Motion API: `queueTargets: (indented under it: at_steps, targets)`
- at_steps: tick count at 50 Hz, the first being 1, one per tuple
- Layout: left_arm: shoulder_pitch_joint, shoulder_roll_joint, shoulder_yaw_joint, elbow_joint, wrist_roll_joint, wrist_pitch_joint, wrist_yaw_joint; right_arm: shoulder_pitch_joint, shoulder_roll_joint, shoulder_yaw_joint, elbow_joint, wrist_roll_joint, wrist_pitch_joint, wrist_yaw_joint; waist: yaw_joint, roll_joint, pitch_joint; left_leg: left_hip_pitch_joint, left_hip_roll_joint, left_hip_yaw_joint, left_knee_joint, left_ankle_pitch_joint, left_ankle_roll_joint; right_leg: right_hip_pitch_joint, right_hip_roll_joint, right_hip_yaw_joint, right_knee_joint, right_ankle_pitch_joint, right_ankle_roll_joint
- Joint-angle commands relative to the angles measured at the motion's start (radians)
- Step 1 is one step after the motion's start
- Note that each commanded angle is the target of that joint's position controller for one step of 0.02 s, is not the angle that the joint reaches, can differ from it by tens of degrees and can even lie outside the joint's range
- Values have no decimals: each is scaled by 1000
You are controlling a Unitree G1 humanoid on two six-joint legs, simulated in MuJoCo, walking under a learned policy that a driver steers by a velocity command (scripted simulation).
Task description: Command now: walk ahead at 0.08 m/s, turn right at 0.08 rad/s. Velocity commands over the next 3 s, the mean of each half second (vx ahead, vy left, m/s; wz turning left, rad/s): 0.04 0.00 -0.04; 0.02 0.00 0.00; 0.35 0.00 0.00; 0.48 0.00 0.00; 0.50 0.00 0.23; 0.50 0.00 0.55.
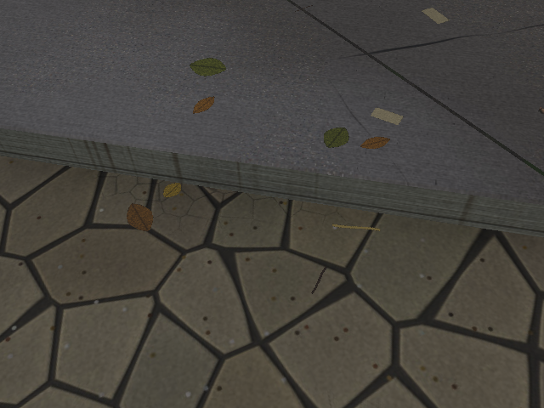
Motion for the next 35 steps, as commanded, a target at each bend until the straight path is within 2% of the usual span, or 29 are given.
queueTargets:
  at_steps: [1, 2, 3, 5, 7, 8, 10, 13, 25, 35]
  targets:
    - [97, 126, 23, -10, -27, -3, 23, 126, -63, -5, -6, 7, 29, -21, 34, -156, -154, -93, 26, -60, 69, -175, 10, 251, -332, 330, -131, 474, -198]
    - [60, 114, 17, -7, -25, 1, 26, 85, -76, -10, -13, 2, 41, -23, 24, -152, -94, -93, 19, -65, 48, -139, 9, 195, -289, 304, -162, 340, -176]
    - [15, 100, 10, -10, -18, 7, 29, 65, -70, -8, -6, 0, 48, -23, 11, -140, -82, -55, 19, -67, 2, -79, 5, 153, -243, 266, -182, 215, -138]
    - [-14, 106, 11, 4, -25, 13, 36, 67, -67, -4, 12, -9, 52, -18, -8, -141, -57, 20, 37, -79, -95, 86, -5, 94, -169, 198, -202, 55, -66]
    - [15, 106, 14, 30, -31, 13, 34, 64, -79, -2, 33, -15, 44, -17, 15, -75, -20, 2, 71, -103, -131, 118, -13, 107, -133, 175, -194, 13, -36]
    - [34, 107, 17, 45, -32, 10, 33, 60, -81, -3, 46, -11, 41, -17, 26, -29, -1, -24, 78, -109, -135, 120, -13, 133, -123, 163, -183, 49, -36]
    - [60, 108, 20, 77, -30, 4, 34, 47, -69, -1, 61, -5, 36, -21, 32, 3, -10, -28, 86, -118, -156, 140, -10, 185, -119, 149, -145, 167, -40]
    - [63, 104, 22, 106, -30, -2, 34, 36, -67, -1, 81, -3, 33, -28, 34, 6, -38, -2, 91, -120, -166, 169, -4, 216, -119, 138, -123, 257, -45]
    - [106, 92, 17, 215, -29, 13, 40, 37, -51, 10, 153, -5, 42, -38, 38, 9, 6, 17, 102, -129, -179, 157, 12, 181, -103, 126, -154, 157, -27]
    - [146, 69, 7, 272, -29, 19, 41, 58, -28, 23, 190, -5, 37, -40, 46, 11, 33, -6, 104, -137, -192, 133, 20, 171, -98, 121, -164, 96, -15]
Next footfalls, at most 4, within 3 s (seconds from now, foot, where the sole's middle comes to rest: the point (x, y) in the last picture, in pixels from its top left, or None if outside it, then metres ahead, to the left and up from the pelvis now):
1.70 left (259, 406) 0.49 0.05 -0.77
2.24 right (316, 287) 0.81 -0.11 -0.77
2.78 left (235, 236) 1.00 0.11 -0.77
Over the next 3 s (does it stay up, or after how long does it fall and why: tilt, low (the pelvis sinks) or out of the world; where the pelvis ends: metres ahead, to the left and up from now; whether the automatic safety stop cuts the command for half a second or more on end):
stays up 0.98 0.07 0.00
